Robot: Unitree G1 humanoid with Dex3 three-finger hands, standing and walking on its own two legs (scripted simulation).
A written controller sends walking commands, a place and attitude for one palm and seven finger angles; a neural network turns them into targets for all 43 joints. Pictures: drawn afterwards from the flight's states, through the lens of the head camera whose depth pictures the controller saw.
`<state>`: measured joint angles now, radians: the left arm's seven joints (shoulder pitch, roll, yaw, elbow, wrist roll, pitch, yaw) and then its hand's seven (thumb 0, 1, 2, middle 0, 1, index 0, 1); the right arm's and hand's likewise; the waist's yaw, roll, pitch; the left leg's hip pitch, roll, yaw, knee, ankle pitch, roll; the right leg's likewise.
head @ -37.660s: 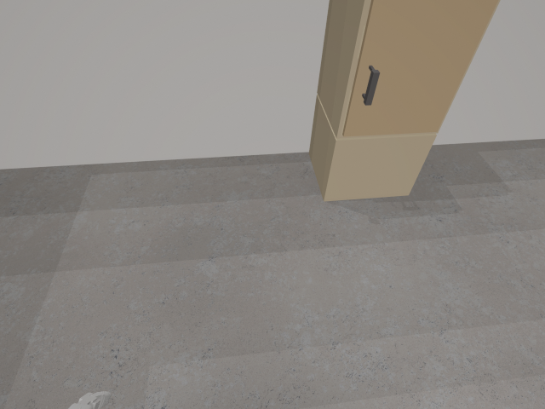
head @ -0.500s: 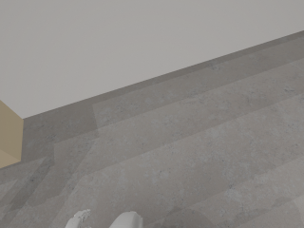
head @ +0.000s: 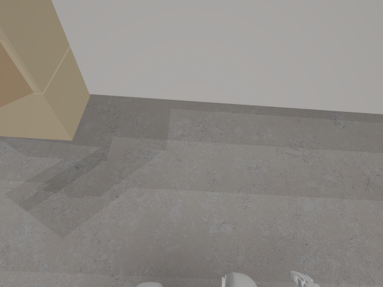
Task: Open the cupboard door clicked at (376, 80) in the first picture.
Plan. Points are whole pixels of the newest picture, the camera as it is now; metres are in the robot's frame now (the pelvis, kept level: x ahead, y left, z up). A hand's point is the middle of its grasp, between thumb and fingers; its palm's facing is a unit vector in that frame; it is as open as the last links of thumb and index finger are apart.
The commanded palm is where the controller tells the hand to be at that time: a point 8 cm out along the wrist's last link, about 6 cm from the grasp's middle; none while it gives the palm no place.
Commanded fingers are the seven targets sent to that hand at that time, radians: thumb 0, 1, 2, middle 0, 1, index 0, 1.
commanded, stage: turn to face it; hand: left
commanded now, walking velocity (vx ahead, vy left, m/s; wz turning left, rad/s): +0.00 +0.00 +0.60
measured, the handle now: out of the picture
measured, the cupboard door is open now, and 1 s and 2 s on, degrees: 45 45 45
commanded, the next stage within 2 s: take the last steps up to it in 1.38 s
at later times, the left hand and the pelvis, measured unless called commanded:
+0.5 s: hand out of the picture +0.08 +0.13 -0.13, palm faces +0.26 -0.93 -0.27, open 7.4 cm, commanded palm none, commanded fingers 0.00 0.90 0.90 -0.20 -0.30 -0.20 -0.30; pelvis +0.02 -0.07 +0.01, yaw +18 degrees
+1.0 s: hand out of the picture -0.07 +0.18 -0.17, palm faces +0.59 -0.77 -0.23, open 7.4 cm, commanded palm none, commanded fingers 0.00 0.90 0.90 -0.20 -0.30 -0.20 -0.30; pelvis +0.01 -0.03 +0.01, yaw +34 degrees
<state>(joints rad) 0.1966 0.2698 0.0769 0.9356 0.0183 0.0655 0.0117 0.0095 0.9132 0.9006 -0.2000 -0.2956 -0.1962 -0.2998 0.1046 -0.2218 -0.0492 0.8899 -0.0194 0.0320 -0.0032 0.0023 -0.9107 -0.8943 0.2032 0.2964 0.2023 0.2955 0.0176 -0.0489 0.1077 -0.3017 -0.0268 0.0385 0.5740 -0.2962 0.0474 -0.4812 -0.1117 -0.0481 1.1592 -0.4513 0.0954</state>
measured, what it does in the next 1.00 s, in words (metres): steps on the spot, turning left: right foot, then left foot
